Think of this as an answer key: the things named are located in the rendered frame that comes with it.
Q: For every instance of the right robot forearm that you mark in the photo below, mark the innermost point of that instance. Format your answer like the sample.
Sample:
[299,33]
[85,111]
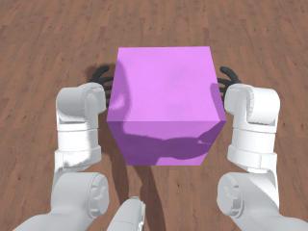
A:
[255,112]

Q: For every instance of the carton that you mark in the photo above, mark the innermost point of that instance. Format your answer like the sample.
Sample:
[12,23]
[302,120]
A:
[165,107]

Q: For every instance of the left robot thigh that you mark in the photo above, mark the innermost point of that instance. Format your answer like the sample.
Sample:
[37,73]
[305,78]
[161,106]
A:
[129,216]

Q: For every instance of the left robot hand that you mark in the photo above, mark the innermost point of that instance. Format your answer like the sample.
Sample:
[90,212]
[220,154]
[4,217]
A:
[95,79]

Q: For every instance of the left robot shin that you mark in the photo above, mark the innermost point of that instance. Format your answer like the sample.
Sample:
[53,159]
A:
[135,197]

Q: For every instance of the robot left upper arm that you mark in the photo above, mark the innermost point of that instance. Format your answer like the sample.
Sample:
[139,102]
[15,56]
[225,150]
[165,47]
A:
[78,198]

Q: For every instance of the right robot hand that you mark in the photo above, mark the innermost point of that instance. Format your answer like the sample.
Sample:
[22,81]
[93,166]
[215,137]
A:
[234,80]

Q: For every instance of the robot right upper arm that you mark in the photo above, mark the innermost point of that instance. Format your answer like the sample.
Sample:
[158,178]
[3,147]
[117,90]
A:
[251,200]

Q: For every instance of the left robot forearm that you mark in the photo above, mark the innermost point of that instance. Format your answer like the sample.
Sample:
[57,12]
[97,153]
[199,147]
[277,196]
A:
[77,111]

